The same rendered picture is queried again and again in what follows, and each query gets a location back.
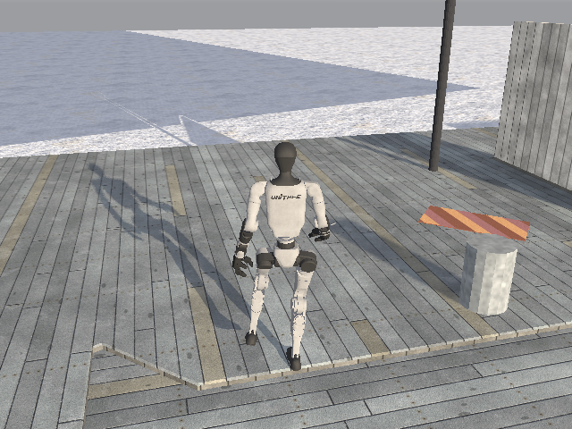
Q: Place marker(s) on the left robot forearm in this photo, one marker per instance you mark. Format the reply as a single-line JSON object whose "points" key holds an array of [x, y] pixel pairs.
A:
{"points": [[243, 242]]}

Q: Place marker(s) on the left robot hand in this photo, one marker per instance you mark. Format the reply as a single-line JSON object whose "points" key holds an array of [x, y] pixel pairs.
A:
{"points": [[236, 264]]}

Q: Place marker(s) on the right robot forearm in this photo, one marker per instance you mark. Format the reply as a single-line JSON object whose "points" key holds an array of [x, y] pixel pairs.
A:
{"points": [[326, 230]]}

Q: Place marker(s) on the right robot hand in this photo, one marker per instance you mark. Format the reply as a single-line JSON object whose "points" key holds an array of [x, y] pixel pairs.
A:
{"points": [[316, 232]]}

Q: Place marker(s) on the right robot upper arm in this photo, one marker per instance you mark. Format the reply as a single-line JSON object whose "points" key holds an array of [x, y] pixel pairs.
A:
{"points": [[313, 190]]}

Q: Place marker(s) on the robot left foot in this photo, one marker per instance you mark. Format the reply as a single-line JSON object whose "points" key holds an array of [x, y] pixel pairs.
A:
{"points": [[251, 339]]}

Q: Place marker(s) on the left robot upper arm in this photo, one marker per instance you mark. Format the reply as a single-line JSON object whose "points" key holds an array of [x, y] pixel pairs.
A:
{"points": [[257, 190]]}

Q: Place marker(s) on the robot right thigh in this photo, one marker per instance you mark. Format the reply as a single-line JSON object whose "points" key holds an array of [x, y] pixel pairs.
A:
{"points": [[303, 275]]}

